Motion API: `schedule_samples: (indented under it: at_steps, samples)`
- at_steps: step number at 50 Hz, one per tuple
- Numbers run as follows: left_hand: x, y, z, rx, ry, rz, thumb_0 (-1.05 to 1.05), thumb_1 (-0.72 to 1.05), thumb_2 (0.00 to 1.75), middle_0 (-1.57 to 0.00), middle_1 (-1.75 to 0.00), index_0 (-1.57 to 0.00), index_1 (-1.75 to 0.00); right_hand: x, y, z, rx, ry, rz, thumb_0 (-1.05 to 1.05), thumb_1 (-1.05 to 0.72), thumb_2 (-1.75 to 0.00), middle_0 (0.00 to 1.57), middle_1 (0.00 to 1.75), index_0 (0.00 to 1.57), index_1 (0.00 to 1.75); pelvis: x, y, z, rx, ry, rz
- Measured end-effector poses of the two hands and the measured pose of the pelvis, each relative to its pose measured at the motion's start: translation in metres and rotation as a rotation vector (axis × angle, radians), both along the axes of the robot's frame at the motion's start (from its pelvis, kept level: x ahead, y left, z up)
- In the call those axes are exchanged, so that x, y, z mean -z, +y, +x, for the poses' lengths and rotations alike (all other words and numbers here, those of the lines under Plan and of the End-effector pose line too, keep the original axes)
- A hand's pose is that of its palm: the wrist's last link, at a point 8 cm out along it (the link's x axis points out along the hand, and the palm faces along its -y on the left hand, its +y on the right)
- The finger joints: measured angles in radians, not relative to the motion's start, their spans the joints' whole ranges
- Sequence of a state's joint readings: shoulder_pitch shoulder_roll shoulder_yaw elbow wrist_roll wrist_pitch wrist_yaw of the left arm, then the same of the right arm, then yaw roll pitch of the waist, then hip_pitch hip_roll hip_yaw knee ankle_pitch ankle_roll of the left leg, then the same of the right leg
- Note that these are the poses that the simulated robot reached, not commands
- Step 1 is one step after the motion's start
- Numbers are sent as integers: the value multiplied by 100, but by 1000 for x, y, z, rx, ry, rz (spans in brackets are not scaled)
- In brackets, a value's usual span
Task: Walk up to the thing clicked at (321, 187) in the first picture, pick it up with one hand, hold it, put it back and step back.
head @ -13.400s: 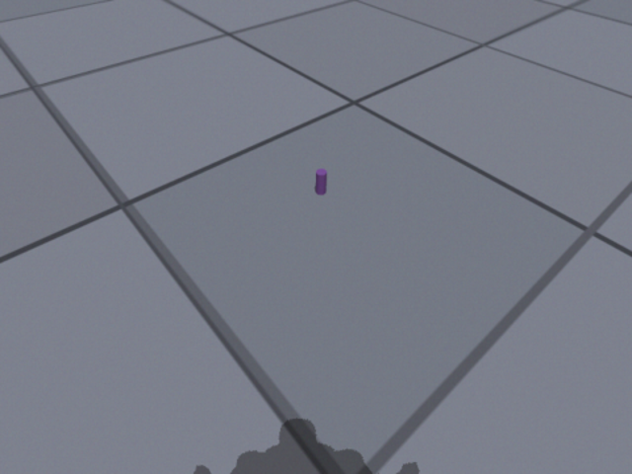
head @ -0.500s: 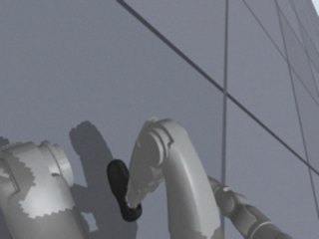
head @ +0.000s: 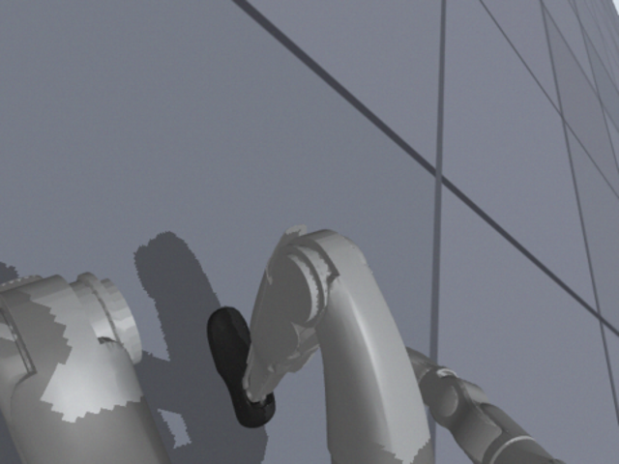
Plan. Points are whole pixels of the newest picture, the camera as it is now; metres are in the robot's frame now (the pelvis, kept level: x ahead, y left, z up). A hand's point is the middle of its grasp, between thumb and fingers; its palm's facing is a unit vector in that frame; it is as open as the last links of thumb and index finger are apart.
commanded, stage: settle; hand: left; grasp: from the side
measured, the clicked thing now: out of the picture +0.41 +0.29 -0.22
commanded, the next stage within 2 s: lift in 1.72 s
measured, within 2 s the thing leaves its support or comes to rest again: leaves its support in 0.02 s
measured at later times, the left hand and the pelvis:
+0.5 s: hand out of the picture +0.39 +0.31 -0.07, palm faces +0.33 -0.94 -0.03, open 7.3 cm; pelvis +0.01 -0.01 +0.02, yaw +4 degrees
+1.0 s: hand out of the picture +0.39 +0.30 +0.01, palm faces +0.30 -0.95 -0.06, open 7.3 cm; pelvis +0.03 -0.02 +0.06, yaw +10 degrees
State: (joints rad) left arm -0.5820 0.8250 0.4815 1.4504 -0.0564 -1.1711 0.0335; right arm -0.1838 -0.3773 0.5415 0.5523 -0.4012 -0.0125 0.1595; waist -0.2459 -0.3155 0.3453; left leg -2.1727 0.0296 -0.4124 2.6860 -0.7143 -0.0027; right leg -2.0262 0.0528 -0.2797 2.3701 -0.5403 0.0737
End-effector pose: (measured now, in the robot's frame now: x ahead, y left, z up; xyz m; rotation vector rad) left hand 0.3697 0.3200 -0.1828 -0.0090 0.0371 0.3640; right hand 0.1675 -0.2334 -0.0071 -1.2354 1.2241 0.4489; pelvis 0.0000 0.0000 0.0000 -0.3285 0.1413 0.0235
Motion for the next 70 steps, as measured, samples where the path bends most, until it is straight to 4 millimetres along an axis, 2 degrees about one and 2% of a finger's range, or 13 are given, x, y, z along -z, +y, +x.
schedule_samples:
  at_steps: [9,22,29,37,49,58,70]
  samples:
    - [-26,10,0,5,-60,19,6,0,106,-92,-105,-83,-105,1,0,8,39,-28,35,0,-90,-90,21,30,20,30,-4,-1,2,-10,32,10]
    - [-97,32,-16,20,-89,53,6,0,106,-93,-103,-85,-103,1,6,41,138,-138,180,0,-89,-90,21,30,20,30,-21,-4,8,-46,148,44]
    - [-131,35,-24,33,-60,63,6,1,105,-94,-103,-85,-103,11,7,52,230,-170,265,0,-89,-90,21,30,20,30,-29,-7,12,-67,213,73]
    - [-159,32,-26,49,-16,73,6,1,105,-94,-102,-86,-102,27,4,52,344,-157,335,1,-88,-90,21,30,20,30,-40,-12,19,-88,291,109]
    - [-196,25,-12,58,0,70,6,0,106,-95,-101,-86,-101,36,-10,54,469,-152,378,1,-89,-90,21,30,20,30,-56,-19,32,-108,381,151]
    - [-214,17,-10,63,9,54,6,0,106,-95,-101,-86,-101,26,-18,65,497,-193,388,1,-90,-90,21,30,20,30,-69,-21,35,-115,415,169]
    - [-238,16,-13,57,12,57,6,0,106,-95,-101,-86,-102,13,-15,74,498,-231,418,1,-90,-90,21,30,20,30,-86,-22,35,-126,432,182]
